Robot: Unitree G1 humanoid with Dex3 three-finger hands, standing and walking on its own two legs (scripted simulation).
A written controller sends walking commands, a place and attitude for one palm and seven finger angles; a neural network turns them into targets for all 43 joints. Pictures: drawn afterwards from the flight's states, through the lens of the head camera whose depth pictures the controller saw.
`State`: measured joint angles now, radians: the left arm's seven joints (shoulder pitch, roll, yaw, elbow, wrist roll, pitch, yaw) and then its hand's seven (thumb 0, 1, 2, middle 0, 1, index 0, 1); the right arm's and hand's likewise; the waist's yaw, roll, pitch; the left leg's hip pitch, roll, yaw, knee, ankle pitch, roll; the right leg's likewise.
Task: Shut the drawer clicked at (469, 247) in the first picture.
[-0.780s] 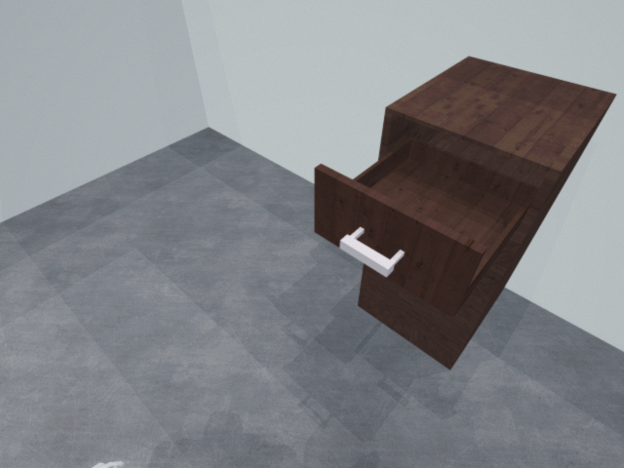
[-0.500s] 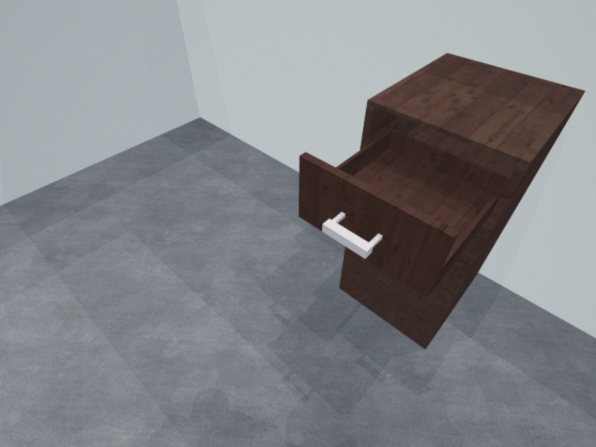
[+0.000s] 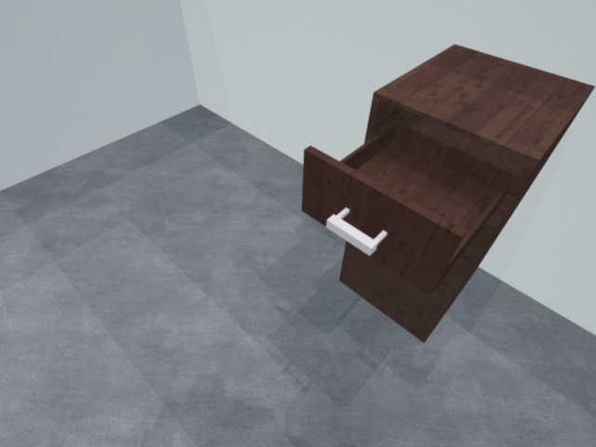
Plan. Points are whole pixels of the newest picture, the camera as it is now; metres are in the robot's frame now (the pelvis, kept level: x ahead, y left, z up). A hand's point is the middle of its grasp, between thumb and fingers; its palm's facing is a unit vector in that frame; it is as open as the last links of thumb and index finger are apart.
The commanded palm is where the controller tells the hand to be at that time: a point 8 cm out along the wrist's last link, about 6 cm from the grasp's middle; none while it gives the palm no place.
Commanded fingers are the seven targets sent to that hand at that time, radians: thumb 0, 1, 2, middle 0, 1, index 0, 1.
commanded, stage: stand and wait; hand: left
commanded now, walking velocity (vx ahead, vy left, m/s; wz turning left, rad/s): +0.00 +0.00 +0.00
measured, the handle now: (357, 228) +0.53 -0.09 -0.05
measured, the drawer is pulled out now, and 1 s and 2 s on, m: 0.29 0.29 0.29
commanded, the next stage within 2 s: look at it before walking up in 0.04 s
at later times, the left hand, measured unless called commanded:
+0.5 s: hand out of the picture +0.08 +0.25 -0.15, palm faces -0.02 -0.94 -0.34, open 7.4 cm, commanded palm none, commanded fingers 0.00 0.90 0.90 -0.20 -0.30 -0.20 -0.30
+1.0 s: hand out of the picture +0.08 +0.22 -0.17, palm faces -0.07 -0.95 -0.31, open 7.4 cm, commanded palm none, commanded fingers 0.00 0.90 0.90 -0.20 -0.30 -0.20 -0.30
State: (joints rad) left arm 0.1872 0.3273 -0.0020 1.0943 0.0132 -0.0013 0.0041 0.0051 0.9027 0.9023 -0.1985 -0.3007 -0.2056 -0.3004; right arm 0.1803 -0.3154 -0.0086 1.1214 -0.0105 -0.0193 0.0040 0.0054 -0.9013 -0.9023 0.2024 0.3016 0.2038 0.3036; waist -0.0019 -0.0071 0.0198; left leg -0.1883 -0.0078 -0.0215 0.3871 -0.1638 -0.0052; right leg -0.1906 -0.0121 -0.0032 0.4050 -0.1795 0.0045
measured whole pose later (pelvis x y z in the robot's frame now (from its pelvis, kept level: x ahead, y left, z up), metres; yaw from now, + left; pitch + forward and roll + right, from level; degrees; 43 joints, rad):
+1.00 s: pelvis +0.02 -0.01 +0.00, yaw -5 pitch -1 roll +1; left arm 0.19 0.29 0.02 1.05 0.01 0.04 0.00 0.00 0.90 0.90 -0.20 -0.30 -0.20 -0.30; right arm 0.14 -0.28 -0.02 1.06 -0.01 0.00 -0.02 0.00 -0.90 -0.90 0.20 0.30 0.20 0.30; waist 0.02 0.00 0.05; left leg -0.19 0.03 0.05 0.44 -0.23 -0.02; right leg -0.24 0.03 0.07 0.49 -0.23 -0.01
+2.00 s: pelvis +0.02 +0.01 +0.00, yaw -35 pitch +1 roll -1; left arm 0.24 0.27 0.09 0.91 0.03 0.05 0.00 0.01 0.90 0.90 -0.20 -0.30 -0.20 -0.30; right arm 0.26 -0.20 -0.04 0.90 -0.02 0.01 -0.03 0.00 -0.90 -0.90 0.20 0.30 0.20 0.30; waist 0.00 -0.05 0.00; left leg -0.23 -0.03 -0.03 0.44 -0.23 0.04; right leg -0.45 0.16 0.17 0.80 -0.37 0.02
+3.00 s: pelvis +0.13 -0.02 -0.01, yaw -41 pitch -1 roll -1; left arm 0.31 0.19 0.06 1.03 0.03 0.06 0.03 0.00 0.91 0.90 -0.19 -0.30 -0.20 -0.30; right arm 0.11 -0.12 -0.03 0.99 -0.02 0.00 -0.04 0.00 -0.91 -0.90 0.20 0.30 0.20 0.30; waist 0.03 -0.05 0.08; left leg -0.37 0.06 0.15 0.47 -0.09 0.05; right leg -0.41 -0.01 -0.01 1.08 -0.44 0.02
